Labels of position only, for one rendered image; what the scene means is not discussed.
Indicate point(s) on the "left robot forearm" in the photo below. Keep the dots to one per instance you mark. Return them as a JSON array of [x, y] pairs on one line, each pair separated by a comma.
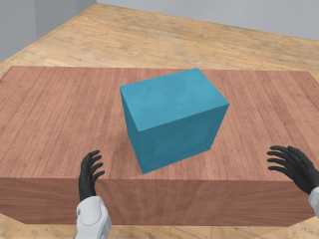
[[93, 220]]

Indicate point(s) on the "right robot hand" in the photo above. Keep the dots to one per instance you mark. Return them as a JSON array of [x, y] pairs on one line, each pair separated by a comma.
[[298, 167]]

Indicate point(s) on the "pedestal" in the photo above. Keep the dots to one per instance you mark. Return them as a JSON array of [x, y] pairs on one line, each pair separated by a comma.
[[52, 117]]

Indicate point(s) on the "right robot forearm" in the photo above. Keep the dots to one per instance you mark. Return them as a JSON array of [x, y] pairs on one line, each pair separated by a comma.
[[313, 200]]

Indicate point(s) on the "left robot hand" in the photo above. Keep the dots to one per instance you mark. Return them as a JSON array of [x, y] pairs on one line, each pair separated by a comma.
[[87, 180]]

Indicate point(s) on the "carton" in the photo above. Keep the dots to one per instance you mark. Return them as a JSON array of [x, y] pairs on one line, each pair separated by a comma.
[[172, 117]]

